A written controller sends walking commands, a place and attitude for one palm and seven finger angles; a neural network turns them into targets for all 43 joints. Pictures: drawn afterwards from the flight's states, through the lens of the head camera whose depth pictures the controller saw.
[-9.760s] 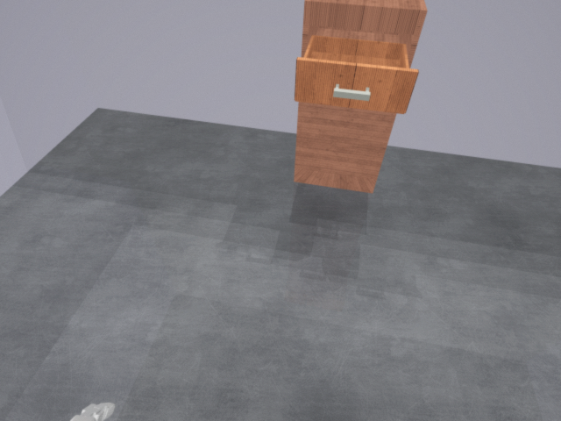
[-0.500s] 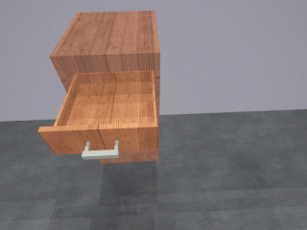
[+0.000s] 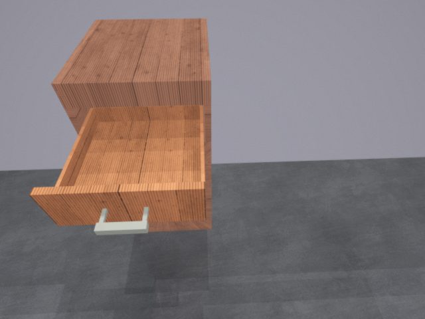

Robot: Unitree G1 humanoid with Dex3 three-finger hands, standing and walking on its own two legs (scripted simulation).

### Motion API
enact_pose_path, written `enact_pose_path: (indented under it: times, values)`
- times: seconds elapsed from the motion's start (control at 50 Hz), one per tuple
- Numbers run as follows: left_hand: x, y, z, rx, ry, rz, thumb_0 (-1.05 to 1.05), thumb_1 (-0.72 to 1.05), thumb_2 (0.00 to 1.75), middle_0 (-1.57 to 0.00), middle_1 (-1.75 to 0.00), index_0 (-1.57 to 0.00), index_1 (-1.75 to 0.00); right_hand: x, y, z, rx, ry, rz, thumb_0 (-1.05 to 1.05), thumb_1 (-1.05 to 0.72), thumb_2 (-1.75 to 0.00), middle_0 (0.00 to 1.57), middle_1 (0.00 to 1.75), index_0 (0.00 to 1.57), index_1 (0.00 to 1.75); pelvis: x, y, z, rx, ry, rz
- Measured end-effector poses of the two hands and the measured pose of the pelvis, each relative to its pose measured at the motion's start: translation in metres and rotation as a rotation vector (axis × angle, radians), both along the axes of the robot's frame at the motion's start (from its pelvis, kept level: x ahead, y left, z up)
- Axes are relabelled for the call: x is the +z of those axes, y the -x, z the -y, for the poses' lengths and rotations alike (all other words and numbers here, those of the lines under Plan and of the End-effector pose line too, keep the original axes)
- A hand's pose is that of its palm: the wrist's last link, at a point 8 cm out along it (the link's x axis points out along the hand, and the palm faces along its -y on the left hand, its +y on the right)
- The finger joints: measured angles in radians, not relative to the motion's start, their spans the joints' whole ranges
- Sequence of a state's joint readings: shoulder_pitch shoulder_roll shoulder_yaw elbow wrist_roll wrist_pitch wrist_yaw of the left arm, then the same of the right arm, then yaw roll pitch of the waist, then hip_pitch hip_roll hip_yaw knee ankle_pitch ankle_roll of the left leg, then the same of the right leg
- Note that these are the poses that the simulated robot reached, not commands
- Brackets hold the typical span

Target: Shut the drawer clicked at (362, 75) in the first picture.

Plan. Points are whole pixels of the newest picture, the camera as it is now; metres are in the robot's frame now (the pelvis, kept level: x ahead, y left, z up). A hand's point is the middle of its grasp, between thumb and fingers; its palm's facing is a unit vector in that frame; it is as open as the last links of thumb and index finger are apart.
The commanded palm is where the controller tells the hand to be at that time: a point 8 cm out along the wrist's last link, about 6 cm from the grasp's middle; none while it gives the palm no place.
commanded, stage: come to a stop and stand still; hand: left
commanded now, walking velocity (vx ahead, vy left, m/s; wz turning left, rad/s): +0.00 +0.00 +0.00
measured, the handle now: (123, 220) +0.33 +0.23 -0.06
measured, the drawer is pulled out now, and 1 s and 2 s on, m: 0.30 0.30 0.30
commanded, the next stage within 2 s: look again from close up in 0.32 s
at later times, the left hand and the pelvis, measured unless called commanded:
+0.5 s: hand out of the picture -0.01 +0.15 -0.17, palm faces +0.03 -0.98 -0.18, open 7.4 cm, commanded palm none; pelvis +0.00 -0.01 +0.00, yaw +0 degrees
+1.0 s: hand out of the picture -0.03 +0.14 -0.17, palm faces +0.04 -0.99 -0.16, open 7.4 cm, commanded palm none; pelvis +0.00 -0.01 +0.00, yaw +0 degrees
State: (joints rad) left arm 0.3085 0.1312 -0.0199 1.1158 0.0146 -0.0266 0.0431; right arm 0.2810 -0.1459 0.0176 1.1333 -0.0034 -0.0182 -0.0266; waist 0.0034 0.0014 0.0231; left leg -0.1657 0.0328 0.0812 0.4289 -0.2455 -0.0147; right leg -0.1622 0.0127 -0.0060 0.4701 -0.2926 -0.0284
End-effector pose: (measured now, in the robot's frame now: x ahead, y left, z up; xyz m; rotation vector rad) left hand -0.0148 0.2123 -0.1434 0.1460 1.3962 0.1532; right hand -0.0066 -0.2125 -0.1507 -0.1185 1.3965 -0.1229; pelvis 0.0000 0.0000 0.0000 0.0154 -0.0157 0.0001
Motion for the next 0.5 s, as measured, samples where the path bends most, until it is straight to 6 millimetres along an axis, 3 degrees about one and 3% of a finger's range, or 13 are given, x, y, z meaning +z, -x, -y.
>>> enact_pose_path:
  times: [0.26,0.5]
  values:
    - [0.002,-0.005,0.007,0.001,-0.004,0.007,0.01,0.91,0.9,-0.2,-0.3,-0.2,-0.3,0.001,-0.006,0.009,0.003,0.0,0.0,0.01,-0.91,-0.9,0.19,0.3,0.19,0.3,0.001,-0.005,0.009,0.002,0.0,0.007]
    - [0.001,0.004,0.016,0.01,0.012,-0.006,0.01,0.91,0.9,-0.2,-0.3,-0.2,-0.3,0.002,0.002,0.011,0.006,-0.004,-0.015,0.01,-0.91,-0.9,0.19,0.3,0.19,0.3,0.002,-0.001,0.013,0.004,0.002,0.01]
